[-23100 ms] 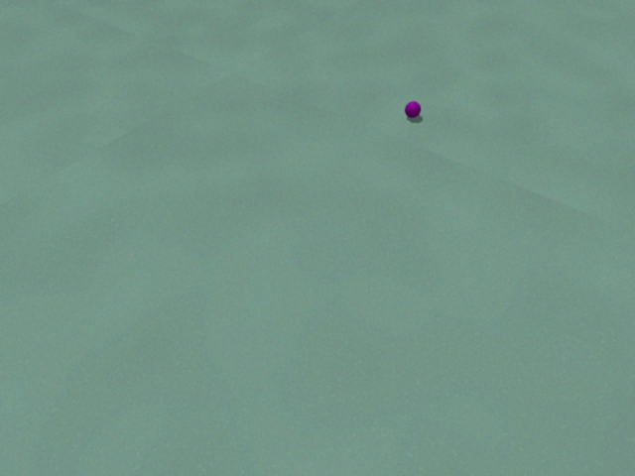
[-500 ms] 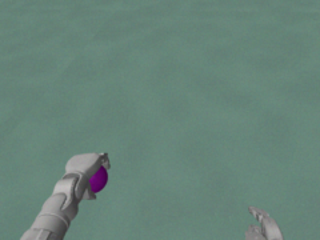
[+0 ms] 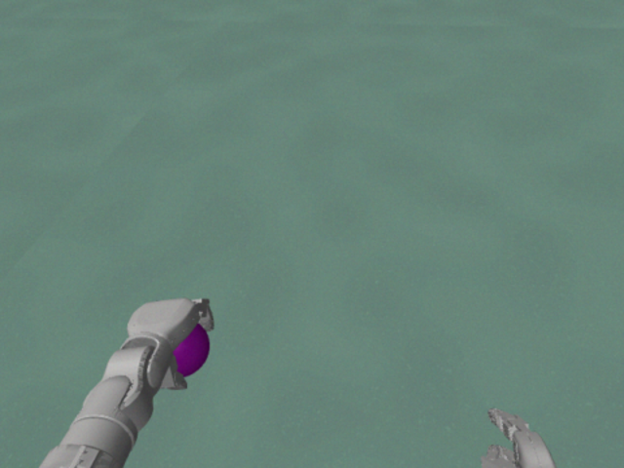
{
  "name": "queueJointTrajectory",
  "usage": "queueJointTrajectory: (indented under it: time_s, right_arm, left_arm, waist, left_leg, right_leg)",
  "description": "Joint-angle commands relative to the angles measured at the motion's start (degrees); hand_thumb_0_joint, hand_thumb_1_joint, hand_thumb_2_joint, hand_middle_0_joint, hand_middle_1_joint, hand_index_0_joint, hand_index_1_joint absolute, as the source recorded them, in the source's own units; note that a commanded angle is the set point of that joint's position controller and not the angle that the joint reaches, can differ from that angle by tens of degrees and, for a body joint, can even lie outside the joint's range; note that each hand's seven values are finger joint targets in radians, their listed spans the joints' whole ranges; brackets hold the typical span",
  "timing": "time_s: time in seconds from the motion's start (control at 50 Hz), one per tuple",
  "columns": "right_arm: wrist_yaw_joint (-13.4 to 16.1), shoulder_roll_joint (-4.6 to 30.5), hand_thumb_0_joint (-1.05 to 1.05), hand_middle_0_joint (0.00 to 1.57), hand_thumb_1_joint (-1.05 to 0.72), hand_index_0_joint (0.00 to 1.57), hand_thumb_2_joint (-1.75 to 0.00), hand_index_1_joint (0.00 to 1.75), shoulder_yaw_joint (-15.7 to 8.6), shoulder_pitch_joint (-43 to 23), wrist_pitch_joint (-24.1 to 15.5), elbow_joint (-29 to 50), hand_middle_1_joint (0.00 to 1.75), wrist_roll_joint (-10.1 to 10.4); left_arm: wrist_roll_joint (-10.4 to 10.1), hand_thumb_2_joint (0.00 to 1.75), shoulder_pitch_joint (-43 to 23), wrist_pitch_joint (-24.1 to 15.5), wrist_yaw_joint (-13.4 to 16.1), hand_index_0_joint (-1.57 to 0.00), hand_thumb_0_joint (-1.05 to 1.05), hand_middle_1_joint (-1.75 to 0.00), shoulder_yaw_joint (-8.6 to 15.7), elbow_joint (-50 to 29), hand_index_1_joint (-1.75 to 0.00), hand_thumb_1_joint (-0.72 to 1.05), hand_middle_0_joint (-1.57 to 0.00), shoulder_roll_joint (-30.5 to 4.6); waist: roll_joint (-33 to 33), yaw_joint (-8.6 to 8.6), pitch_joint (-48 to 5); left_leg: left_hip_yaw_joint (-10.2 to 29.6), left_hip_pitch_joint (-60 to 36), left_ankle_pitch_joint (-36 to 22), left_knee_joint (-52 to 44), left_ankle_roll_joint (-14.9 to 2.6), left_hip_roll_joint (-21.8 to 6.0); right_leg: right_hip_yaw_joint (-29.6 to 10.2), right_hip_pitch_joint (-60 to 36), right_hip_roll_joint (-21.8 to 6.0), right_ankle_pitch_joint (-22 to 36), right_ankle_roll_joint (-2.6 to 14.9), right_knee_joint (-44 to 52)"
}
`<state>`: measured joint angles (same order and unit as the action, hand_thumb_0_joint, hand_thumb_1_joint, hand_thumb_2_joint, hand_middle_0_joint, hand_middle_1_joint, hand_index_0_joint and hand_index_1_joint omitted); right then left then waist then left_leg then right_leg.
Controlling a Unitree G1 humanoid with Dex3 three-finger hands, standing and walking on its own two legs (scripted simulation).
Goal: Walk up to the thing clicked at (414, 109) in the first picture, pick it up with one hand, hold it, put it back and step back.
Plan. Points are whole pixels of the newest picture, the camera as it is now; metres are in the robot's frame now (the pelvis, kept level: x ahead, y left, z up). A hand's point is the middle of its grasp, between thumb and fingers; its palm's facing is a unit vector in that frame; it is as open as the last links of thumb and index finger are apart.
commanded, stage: crouch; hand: left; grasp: from above
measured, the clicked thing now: (179, 347) +0.31 +0.22 -0.05
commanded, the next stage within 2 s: lower in 1.76 s
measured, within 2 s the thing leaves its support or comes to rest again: neither
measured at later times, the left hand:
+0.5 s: hand (201, 379) +0.32 +0.24 -0.21, palm faces -0.42 +0.02 -0.91, open 10.5 cm
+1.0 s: hand (226, 408) +0.34 +0.25 -0.45, palm faces -0.45 -0.01 -0.89, open 10.5 cm
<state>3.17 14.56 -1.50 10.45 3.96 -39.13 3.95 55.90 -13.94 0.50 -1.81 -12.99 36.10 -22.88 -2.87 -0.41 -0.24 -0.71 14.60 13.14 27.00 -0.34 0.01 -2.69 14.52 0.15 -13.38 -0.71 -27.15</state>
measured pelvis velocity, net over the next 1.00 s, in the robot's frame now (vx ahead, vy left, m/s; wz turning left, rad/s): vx -0.07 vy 0.00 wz -0.01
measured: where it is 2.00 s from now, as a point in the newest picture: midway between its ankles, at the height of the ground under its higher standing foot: outside the picture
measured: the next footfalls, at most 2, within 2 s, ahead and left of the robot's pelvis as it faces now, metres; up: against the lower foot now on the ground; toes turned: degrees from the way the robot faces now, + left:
none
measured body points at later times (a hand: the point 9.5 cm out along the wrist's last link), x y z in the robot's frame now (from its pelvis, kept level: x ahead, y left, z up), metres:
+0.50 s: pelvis -0.04 +0.00 -0.10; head +0.07 +0.01 +0.33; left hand +0.33 +0.23 -0.16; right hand +0.04 -0.29 -0.22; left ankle +0.01 +0.12 -0.74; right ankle +0.01 -0.13 -0.74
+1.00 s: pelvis -0.07 +0.00 -0.30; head +0.14 +0.03 +0.10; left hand +0.36 +0.25 -0.40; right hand +0.01 -0.27 -0.43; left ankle +0.01 +0.12 -0.74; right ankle +0.01 -0.13 -0.74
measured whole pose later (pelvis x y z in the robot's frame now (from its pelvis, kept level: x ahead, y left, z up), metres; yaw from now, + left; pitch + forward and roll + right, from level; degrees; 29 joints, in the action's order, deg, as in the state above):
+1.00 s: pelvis -0.07 +0.00 -0.30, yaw -1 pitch +37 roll -4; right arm -2.4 13.5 -2.0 9.5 -3.5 -42.8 -4.7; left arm 69.1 -40.8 -8.3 22.7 0.5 70.1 -29.1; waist -2.3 7.8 -11.5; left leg 4.0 110.7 36.5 110.1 0.2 1.0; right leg 2.1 107.6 0.8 -37.5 -0.9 -107.9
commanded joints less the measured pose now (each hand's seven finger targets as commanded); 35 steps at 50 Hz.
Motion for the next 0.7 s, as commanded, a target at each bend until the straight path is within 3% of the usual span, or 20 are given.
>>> queueJointTrajectory:
  time_s: [0.0, 0.02, 0.06, 0.12, 0.14, 0.24, 0.28, 0.3, 0.36, 0.38, 0.4, 0.44, 0.52, 0.56, 0.62, 0.68]
  right_arm:
    - [0.40, 7.03, 0.00, 0.20, -0.90, 0.20, -0.90, 0.30, -2.51, -4.35, -2.21, 7.77, 0.30, -0.23]
    - [0.39, 7.13, 0.00, 0.20, -0.90, 0.20, -0.90, 0.30, -2.63, -3.95, -2.15, 7.66, 0.30, -0.30]
    - [0.20, 7.13, 0.00, 0.20, -0.90, 0.20, -0.91, 0.30, -2.63, -3.49, -1.87, 7.10, 0.30, -0.56]
    - [-0.25, 7.27, 0.00, 0.20, -0.90, 0.20, -0.90, 0.30, -3.02, -2.09, -1.75, 5.91, 0.30, -1.26]
    - [-0.43, 7.54, 0.00, 0.20, -0.90, 0.20, -0.90, 0.30, -3.29, -1.41, -1.75, 5.35, 0.30, -1.50]
    - [-1.58, 8.13, 0.00, 0.20, -0.90, 0.20, -0.91, 0.30, -4.46, 2.55, -2.57, 2.63, 0.30, -2.77]
    - [-2.00, 8.40, 0.00, 0.20, -0.90, 0.20, -0.90, 0.30, -5.05, 4.24, -3.04, 2.28, 0.30, -3.30]
    - [-2.22, 8.41, 0.00, 0.20, -0.90, 0.20, -0.90, 0.30, -5.11, 4.66, -3.21, 2.50, 0.30, -3.53]
    - [-2.33, 9.14, 0.00, 0.20, -0.90, 0.20, -0.90, 0.30, -5.90, 5.81, -3.86, 2.27, 0.30, -4.09]
    - [-2.24, 9.15, 0.00, 0.20, -0.90, 0.20, -0.90, 0.30, -5.86, 6.09, -3.96, 2.28, 0.30, -4.29]
    - [-2.16, 9.60, 0.00, 0.20, -0.90, 0.20, -0.90, 0.30, -6.05, 6.32, -4.06, 2.21, 0.30, -4.46]
    - [-2.14, 9.50, 0.00, 0.20, -0.90, 0.20, -0.90, 0.30, -5.95, 6.31, -4.43, 2.16, 0.30, -4.87]
    - [-1.83, 10.35, 0.00, 0.20, -0.90, 0.20, -0.90, 0.30, -6.60, 7.41, -5.11, 2.07, 0.30, -5.53]
    - [-1.75, 10.40, 0.00, 0.20, -0.90, 0.20, -0.90, 0.30, -6.74, 7.43, -5.34, 1.99, 0.30, -5.81]
    - [-1.68, 10.49, 0.00, 0.20, -0.90, 0.20, -0.90, 0.30, -6.51, 7.56, -5.64, 1.78, 0.30, -6.21]
    - [-2.02, 10.41, 0.00, 0.20, -0.90, 0.20, -0.90, 0.30, -6.26, 7.90, -6.29, 1.32, 0.30, -6.58]
  left_arm:
    - [1.22, 0.95, -15.53, -0.47, 3.47, -0.82, 0.00, -0.97, 6.21, -7.79, -0.94, 0.42, -0.79, -10.65]
    - [1.76, 0.95, -18.33, -0.98, 4.18, -0.81, 0.00, -0.97, 5.85, -8.99, -0.94, 0.41, -0.78, -10.81]
    - [2.49, 0.93, -16.05, -1.42, 6.37, -0.82, 0.00, -0.96, 6.56, -4.05, -0.93, 0.43, -0.79, -10.24]
    - [4.04, 0.93, -19.72, -2.57, 9.98, -0.82, 0.00, -0.96, 5.57, -0.28, -0.93, 0.43, -0.79, -9.22]
    - [4.40, 0.93, -20.78, -2.83, 11.44, -0.82, 0.00, -0.95, 6.46, 1.22, -0.92, 0.43, -0.79, -9.90]
    - [7.21, 0.96, -28.80, -3.60, 17.75, -0.84, 0.00, -0.98, 4.97, 8.99, -0.95, 0.45, -0.80, -7.36]
    - [8.78, 0.97, -28.92, -3.88, 20.30, -0.86, 0.00, -1.00, 6.38, 13.31, -0.96, 0.48, -0.82, -8.49]
    - [9.42, 0.98, -28.56, -3.87, 21.30, -0.87, 0.00, -1.00, 5.44, 16.44, -0.96, 0.49, -0.83, -6.42]
    - [10.43, 0.96, -34.61, -4.55, 23.90, -0.85, 0.00, -1.01, 7.43, 16.78, -0.96, 0.48, -0.80, -8.99]
    - [10.73, 0.93, -34.29, -4.29, 24.50, -0.85, 0.00, -1.01, 7.67, 18.94, -0.95, 0.49, -0.79, -8.92]
    - [11.12, 0.91, -33.70, -4.18, 25.22, -0.86, 0.00, -1.01, 9.27, 20.64, -0.94, 0.49, -0.79, -10.97]
    - [10.72, 0.95, -33.37, -3.91, 25.81, -0.86, 0.00, -1.00, 9.04, 24.82, -0.95, 0.49, -0.80, -9.90]
    - [10.62, 0.92, -36.85, -4.18, 26.06, -0.86, 0.00, -1.01, 11.27, 21.54, -0.94, 0.50, -0.80, -12.98]
    - [10.23, 0.94, -38.29, -4.00, 25.86, -0.85, 0.00, -1.00, 11.20, 21.97, -0.95, 0.48, -0.79, -12.61]
    - [10.69, 0.97, -40.03, -4.07, 25.73, -0.82, 0.00, -1.02, 13.13, 21.62, -0.97, 0.44, -0.77, -15.99]
    - [10.83, 1.04, -41.43, -4.76, 25.30, -0.81, 0.00, -1.04, 13.46, 23.14, -1.00, 0.43, -0.77, -16.63]
  waist:
    - [3.71, 0.07, -12.12]
    - [3.33, 0.63, -13.12]
    - [4.50, 1.04, -10.55]
    - [4.36, 2.12, -11.16]
    - [3.37, 2.20, -11.67]
    - [2.11, 4.59, -17.57]
    - [0.44, 4.17, -20.67]
    - [1.82, 4.97, -20.94]
    - [-2.23, 5.08, -27.47]
    - [-2.22, 5.05, -28.35]
    - [-1.63, 4.39, -29.34]
    - [0.11, 5.25, -29.64]
    - [-4.17, 4.70, -38.69]
    - [-3.46, 5.86, -38.93]
    - [-3.70, 6.15, -40.67]
    - [-2.16, 7.60, -41.47]
  left_leg:
    - [-1.04, -5.80, -11.60, -2.05, -0.60, 1.30]
    - [-1.06, -5.95, -11.57, -1.65, -0.64, 1.34]
    - [-1.01, -3.96, -9.93, -1.04, -0.59, 1.43]
    - [-0.79, -0.76, -7.91, 1.74, -0.39, 1.41]
    - [-0.67, 0.33, -6.92, 3.01, -0.14, 1.26]
    - [-0.22, 8.93, -5.24, 14.04, 0.34, 0.85]
    - [-0.10, 14.43, -3.92, 20.07, 0.53, 0.67]
    - [-0.22, 18.83, -2.42, 22.71, 0.41, 0.89]
    - [0.40, 24.50, -1.26, 30.28, 0.47, 0.44]
    - [0.86, 26.80, -0.67, 31.92, 0.45, 0.46]
    - [0.81, 29.89, 0.17, 34.19, 0.26, 0.65]
    - [1.06, 37.46, 3.60, 38.19, -0.15, 0.95]
    - [2.24, 41.94, 5.38, 45.19, 0.02, 0.78]
    - [2.95, 45.84, 8.46, 47.50, 0.03, 0.55]
    - [3.43, 51.01, 13.12, 50.90, -0.08, 0.76]
    - [2.94, 57.27, 15.93, 56.20, -0.77, 1.07]
  right_leg:
    - [1.71, -1.93, 1.24, 10.02, 1.12, 3.58]
    - [1.57, -1.07, 1.26, 10.23, 1.08, 3.25]
    - [1.68, 0.52, 1.16, 8.56, 1.11, 2.85]
    - [1.72, 4.37, 1.06, 6.77, 1.19, 0.36]
    - [1.78, 5.84, 1.18, 5.62, 1.30, -0.69]
    - [2.10, 17.03, 1.29, 4.54, 1.57, -10.87]
    - [2.42, 22.40, 1.43, 3.05, 2.03, -16.78]
    - [2.48, 24.58, 1.38, 2.14, 1.99, -19.25]
    - [2.89, 33.88, 1.88, 0.53, 2.40, -27.35]
    - [3.37, 35.85, 2.05, -0.23, 2.58, -29.73]
    - [3.55, 37.50, 2.14, -1.01, 2.60, -31.77]
    - [3.79, 41.78, 2.18, -3.56, 2.67, -35.81]
    - [4.37, 50.37, 1.98, -6.10, 3.18, -44.34]
    - [4.73, 54.26, 1.84, -8.45, 3.14, -47.16]
    - [5.02, 58.86, 1.49, -12.13, 3.09, -51.18]
    - [4.97, 62.79, 1.42, -14.25, 2.91, -54.41]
